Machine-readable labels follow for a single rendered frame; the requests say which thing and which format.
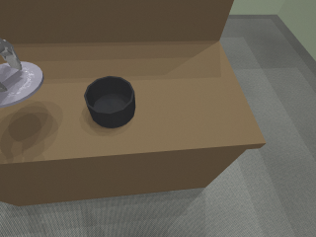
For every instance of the left robot hand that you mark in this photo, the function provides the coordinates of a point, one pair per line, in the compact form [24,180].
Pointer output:
[9,54]

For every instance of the table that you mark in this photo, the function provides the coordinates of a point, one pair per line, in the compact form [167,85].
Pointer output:
[191,117]

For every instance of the knob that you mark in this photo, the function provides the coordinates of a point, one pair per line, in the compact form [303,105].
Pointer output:
[8,74]

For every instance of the pot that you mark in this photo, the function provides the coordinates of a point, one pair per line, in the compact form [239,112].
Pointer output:
[110,101]

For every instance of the lid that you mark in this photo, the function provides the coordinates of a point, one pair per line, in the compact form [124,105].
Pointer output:
[24,86]

